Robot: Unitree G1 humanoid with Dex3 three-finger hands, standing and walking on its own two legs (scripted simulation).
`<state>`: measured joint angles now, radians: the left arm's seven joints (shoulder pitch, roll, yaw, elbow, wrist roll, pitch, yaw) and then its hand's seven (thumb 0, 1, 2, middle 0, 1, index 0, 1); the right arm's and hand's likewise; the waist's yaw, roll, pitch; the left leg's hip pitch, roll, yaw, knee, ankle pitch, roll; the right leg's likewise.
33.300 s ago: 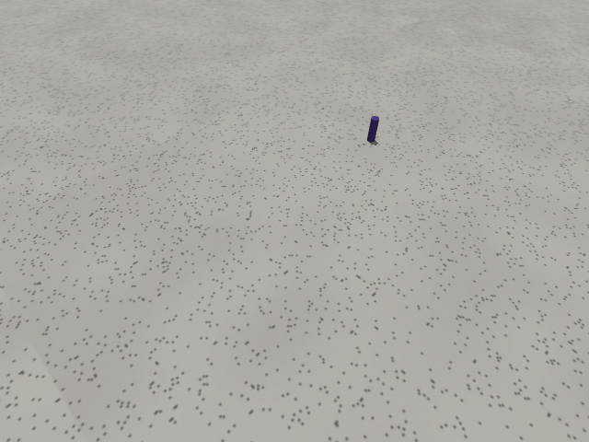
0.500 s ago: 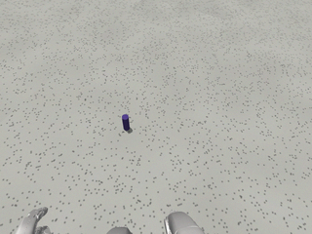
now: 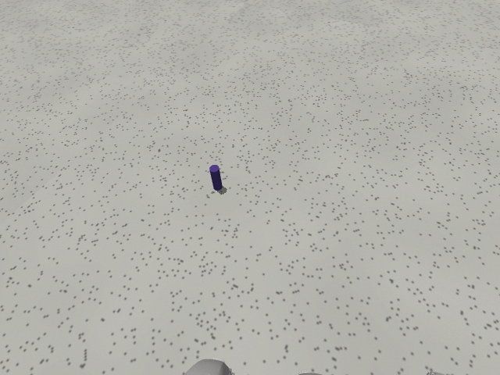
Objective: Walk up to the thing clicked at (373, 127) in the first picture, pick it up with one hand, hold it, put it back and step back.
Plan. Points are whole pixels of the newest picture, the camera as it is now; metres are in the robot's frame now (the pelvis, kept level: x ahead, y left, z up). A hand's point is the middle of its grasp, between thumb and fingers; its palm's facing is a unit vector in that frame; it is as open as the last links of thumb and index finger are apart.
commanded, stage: step back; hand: left
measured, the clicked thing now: (216, 178) +1.01 +0.22 -0.69
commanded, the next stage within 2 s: stand in 1.00 s
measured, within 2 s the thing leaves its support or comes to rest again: neither
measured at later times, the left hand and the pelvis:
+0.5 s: hand out of the picture -0.03 +0.28 -0.14, palm faces +0.08 -0.93 -0.37, open 7.4 cm; pelvis -0.05 +0.01 +0.01, yaw +3 degrees
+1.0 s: hand out of the picture +0.11 +0.30 -0.13, palm faces +0.01 -0.93 -0.38, open 7.4 cm; pelvis +0.00 +0.04 +0.01, yaw +1 degrees
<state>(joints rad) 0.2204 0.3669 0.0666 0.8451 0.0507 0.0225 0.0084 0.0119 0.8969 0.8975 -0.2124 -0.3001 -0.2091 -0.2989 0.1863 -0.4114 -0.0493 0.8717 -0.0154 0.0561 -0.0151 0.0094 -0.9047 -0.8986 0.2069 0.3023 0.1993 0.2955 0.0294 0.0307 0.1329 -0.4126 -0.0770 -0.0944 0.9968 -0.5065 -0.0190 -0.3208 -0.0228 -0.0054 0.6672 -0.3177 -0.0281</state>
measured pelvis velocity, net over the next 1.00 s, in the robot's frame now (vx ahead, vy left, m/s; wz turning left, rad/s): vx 0.00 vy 0.04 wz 0.02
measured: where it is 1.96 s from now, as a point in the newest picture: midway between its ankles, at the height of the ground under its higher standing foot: outside the picture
